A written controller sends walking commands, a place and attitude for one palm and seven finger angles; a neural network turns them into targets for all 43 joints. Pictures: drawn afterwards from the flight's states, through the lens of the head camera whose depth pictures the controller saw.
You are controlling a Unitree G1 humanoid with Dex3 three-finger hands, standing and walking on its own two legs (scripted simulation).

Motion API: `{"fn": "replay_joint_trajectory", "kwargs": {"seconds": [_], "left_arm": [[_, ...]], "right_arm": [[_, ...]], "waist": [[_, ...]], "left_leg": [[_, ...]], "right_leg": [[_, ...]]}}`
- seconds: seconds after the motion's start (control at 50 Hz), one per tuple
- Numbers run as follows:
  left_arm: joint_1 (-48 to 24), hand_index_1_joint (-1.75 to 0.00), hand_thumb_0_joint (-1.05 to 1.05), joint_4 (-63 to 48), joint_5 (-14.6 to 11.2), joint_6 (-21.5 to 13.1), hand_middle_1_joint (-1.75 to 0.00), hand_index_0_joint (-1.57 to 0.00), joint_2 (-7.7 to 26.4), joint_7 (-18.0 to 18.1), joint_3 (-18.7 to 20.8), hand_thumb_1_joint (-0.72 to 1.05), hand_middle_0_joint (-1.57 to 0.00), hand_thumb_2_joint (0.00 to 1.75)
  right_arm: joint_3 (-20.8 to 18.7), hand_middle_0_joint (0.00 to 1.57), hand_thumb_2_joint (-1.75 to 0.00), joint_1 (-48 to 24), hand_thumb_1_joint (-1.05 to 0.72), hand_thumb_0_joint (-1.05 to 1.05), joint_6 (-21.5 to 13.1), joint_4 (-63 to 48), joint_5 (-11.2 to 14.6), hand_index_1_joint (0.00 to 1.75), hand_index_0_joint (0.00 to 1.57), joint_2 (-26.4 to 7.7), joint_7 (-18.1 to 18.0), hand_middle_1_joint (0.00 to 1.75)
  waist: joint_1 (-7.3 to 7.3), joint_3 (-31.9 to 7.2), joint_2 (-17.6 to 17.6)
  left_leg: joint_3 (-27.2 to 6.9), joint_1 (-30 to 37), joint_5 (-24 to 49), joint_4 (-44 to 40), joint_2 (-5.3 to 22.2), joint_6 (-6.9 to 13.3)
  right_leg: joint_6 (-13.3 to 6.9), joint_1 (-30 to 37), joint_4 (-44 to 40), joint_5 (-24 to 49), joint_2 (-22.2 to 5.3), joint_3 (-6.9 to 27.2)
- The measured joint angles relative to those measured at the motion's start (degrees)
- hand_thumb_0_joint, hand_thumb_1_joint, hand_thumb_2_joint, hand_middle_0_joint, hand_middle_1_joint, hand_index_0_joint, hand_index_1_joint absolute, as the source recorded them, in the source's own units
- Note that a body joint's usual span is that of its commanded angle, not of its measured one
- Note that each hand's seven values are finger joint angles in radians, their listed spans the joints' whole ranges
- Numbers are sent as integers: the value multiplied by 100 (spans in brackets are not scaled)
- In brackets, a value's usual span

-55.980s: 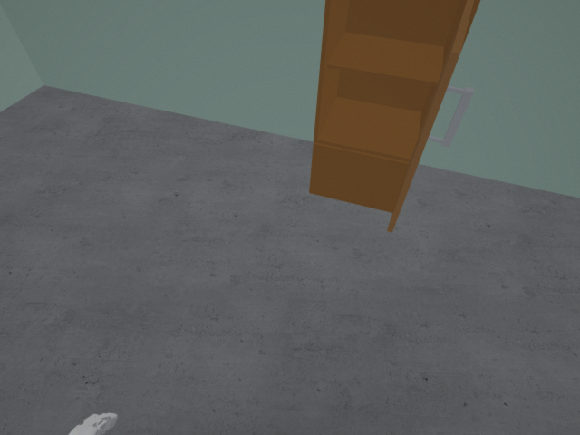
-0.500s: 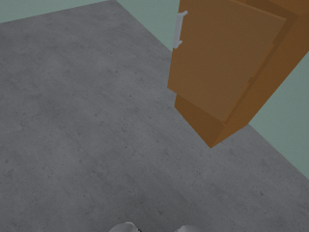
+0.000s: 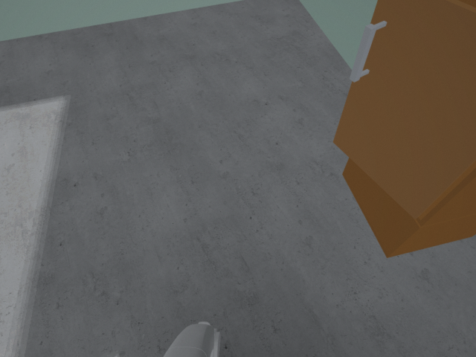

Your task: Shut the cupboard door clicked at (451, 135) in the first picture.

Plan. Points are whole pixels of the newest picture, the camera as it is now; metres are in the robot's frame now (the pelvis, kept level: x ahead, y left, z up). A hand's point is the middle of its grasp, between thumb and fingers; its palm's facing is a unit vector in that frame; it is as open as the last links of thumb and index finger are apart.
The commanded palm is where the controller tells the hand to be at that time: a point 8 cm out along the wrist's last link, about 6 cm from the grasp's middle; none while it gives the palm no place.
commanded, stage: walk to a spot facing it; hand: left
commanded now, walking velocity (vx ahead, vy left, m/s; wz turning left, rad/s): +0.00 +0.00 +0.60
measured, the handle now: (367, 52) +0.84 -0.34 -0.01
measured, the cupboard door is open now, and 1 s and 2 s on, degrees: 18 18 18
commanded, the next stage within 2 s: turn to face it in 1.14 s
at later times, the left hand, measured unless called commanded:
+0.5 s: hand out of the picture +0.06 +0.24 -0.16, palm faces +0.32 -0.91 -0.27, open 7.4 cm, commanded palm none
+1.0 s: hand out of the picture +0.02 +0.23 -0.20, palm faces +0.65 -0.74 -0.18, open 7.4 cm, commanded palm none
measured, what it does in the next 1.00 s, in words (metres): walks ahead, turning left: left foot, then right foot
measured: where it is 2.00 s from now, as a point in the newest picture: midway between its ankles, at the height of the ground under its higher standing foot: (189, 303)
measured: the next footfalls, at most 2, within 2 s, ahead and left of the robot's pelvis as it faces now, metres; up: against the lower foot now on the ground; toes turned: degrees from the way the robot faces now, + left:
left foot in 0.22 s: +0.03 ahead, +0.15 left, +0.00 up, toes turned +14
right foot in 0.52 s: +0.18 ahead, -0.09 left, +0.00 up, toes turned +16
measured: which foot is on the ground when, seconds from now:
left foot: up 0.00-0.20, down 0.22-0.52, up 0.54-0.92, down 0.94-1.00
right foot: down 0.00-0.22, up 0.24-0.50, down 0.52-0.94, up 0.96-1.00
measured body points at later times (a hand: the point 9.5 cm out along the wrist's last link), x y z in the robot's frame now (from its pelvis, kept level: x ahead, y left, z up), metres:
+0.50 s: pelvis +0.05 +0.01 -0.01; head +0.09 +0.01 +0.44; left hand +0.04 +0.29 -0.14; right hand +0.21 -0.20 -0.16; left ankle -0.01 +0.14 -0.74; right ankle +0.13 -0.10 -0.72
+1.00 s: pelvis +0.17 +0.11 -0.03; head +0.20 +0.16 +0.41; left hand -0.01 +0.27 -0.19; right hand +0.43 +0.00 -0.15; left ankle +0.17 +0.22 -0.74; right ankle +0.17 -0.08 -0.68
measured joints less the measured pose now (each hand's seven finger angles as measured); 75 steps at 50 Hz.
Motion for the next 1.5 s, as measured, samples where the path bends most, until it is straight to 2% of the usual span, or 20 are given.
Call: {"fn": "replay_joint_trajectory", "kwargs": {"seconds": [0.16, 0.22, 0.28, 0.34, 0.5, 0.58, 0.62, 0.68, 0.76, 0.86, 0.92, 0.94, 0.96, 1.0, 1.06, 1.2, 1.28, 1.36, 1.42, 1.5], "left_arm": [[457, -30, 1, 33, 38, -43, -30, -21, -26, -40, 36, 90, -20, 89], [674, -30, 1, 92, -3, -8, -30, -21, 50, -69, 79, 90, -20, 89], [580, -30, 1, 209, -22, 184, -30, -21, 215, -65, 115, 90, -20, 89], [399, -30, 1, 245, -11, 268, -30, -21, 263, -127, 164, 90, -20, 89], [37, -30, 1, -127, 28, 1, -30, -20, 201, -357, 138, 90, -20, 89], [69, -30, 1, -284, 61, -265, -30, -21, 125, -275, 74, 90, -20, 89], [186, -30, 1, -217, 55, -303, -30, -21, 8, -212, 49, 90, -20, 89], [371, -30, 1, 15, 48, -323, -30, -21, -144, -169, 29, 90, -20, 89], [541, -30, 1, 261, 47, -392, -30, -21, -279, -161, 2, 90, -20, 89], [731, -30, 1, 446, 58, -423, -30, -21, -319, -178, 10, 90, -20, 89], [932, -30, 1, 551, 38, -375, -30, -21, -232, -205, 53, 90, -20, 89], [1036, -30, 1, 581, 22, -337, -30, -21, -220, -229, 73, 90, -20, 89], [1053, -30, 1, 614, 7, -253, -30, -21, -183, -261, 86, 90, -20, 89], [898, -30, 1, 652, 2, -68, -30, -21, -35, -268, 129, 90, -20, 89], [546, -30, 1, 578, 35, -11, -30, -21, 108, -273, 221, 90, -20, 89], [-124, -30, 1, 125, 55, -110, -30, -20, 163, -302, 231, 91, -20, 90], [-423, -30, 1, 9, 30, -110, -30, -20, 98, -306, 160, 91, -20, 90], [-578, -30, 1, 27, -2, -148, -30, -20, -21, -266, 47, 91, -20, 90], [-472, -30, 1, 72, -7, -219, -30, -20, -112, -261, -27, 91, -20, 90], [-340, -30, 0, 248, -23, -295, -30, -20, -362, -205, -91, 90, -20, 89]], "right_arm": [[167, 20, -90, -421, -91, 1, 50, 0, 37, 29, 19, 169, 60, 30], [228, 20, -90, -527, -91, 1, -102, -147, 13, 29, 19, 178, 78, 30], [272, 20, -90, -588, -91, 1, -255, -221, 10, 30, 19, 275, 16, 30], [321, 20, -90, -427, -91, 1, -302, -246, -24, 30, 20, 327, -69, 30], [314, 21, -90, 180, -90, 1, -250, 6, -64, 30, 20, 303, -44, 30], [200, 21, -90, 410, -91, 1, -145, 205, -31, 30, 20, 240, -30, 30], [145, 21, -90, 399, -91, 1, -107, 297, -61, 30, 20, 202, 18, 30], [100, 20, -90, 358, -91, 1, -135, 297, -61, 30, 20, 211, 96, 30], [112, 20, -90, 269, -91, 1, -170, 241, -36, 29, 19, 303, 158, 30], [191, 20, -90, -54, -91, 1, -207, 168, -32, 29, 19, 386, 232, 30], [241, 20, -90, -249, -91, 1, -328, 18, -46, 29, 19, 404, 247, 30], [257, 20, -90, -280, -91, 1, -405, -78, -62, 30, 19, 358, 244, 30], [251, 20, -90, -326, -91, 1, -495, -154, -68, 30, 19, 334, 209, 30], [275, 20, -90, -387, -91, 1, -600, -195, -45, 30, 19, 367, 111, 30], [316, 20, -90, -247, -91, 1, -632, -160, -40, 30, 20, 403, -26, 30], [393, 20, -90, 351, -91, 1, -680, 218, -4, 30, 20, 578, -132, 30], [409, 21, -90, 703, -91, 1, -682, 428, 2, 30, 20, 695, -142, 30], [420, 21, -90, 929, -91, 1, -653, 695, -12, 30, 20, 772, -198, 30], [420, 21, -90, 1067, -91, 1, -597, 849, 8, 30, 20, 779, -227, 30], [354, 20, -90, 763, -91, 1, -440, 910, 76, 30, 20, 649, -257, 30]], "waist": [[267, 151, -235], [330, 71, -285], [411, 125, -439], [398, 34, -381], [234, -269, -31], [204, -362, 31], [197, -393, 48], [84, -429, 24], [46, -349, -99], [247, -80, -223], [344, 25, -360], [348, -4, -324], [311, 9, -293], [313, 92, -372], [311, 27, -380], [215, -239, -287], [95, -309, -257], [42, -290, -232], [68, -289, -205], [64, -80, 46]], "left_leg": [[336, 848, -85, -1598, 243, 117], [450, 1362, 829, -2775, 210, 339], [361, 1295, 474, -2476, 118, 407], [140, 1416, 450, -2650, 93, 365], [-495, 1636, 392, -2843, 101, 304], [-522, 858, -581, -779, -21, 406], [-314, 377, -209, 316, 25, 383], [-24, -63, 475, 767, 258, 297], [256, -231, 728, 63, 486, 254], [591, -9, 656, -1504, 549, 382], [810, 419, 603, -2394, 369, 565], [794, 572, 822, -2666, 340, 686], [778, 494, 1283, -2516, 334, 771], [775, 472, 1024, -2121, 242, 816], [695, 746, 781, -2387, 93, 787], [424, 1721, 1026, -3624, -149, 804], [269, 2207, 969, -4015, -190, 732], [267, 2590, 630, -3971, -143, 594], [396, 2715, 56, -3432, -45, 450], [260, 1729, -775, -907, 139, 331]], "right_leg": [[128, 150, 358, -397, -371, -667], [252, -144, 1123, -667, -511, -825], [391, -868, 2724, -1249, -414, -230], [436, -1335, 3195, -1014, -245, 68], [447, -1227, 1225, -203, 41, 71], [125, -926, 835, 167, -1, -196], [58, -710, 664, 142, -60, -342], [112, -260, 80, 260, -132, -592], [185, 294, -507, 306, -251, -985], [415, 752, -538, 7, -432, -1427], [604, 821, 40, -468, -715, -1559], [585, 629, 628, -667, -827, -1518], [552, 283, 1526, -896, -855, -1232], [438, -502, 3138, -990, -712, -443], [360, -1438, 3955, -476, -541, 21], [454, -2371, 3003, 588, -390, 278], [459, -2318, 2061, 951, -297, 282], [289, -1849, 1013, 1133, -86, 210], [98, -1230, 311, 1419, 129, 124], [-221, -1114, 464, 796, 461, 145]]}}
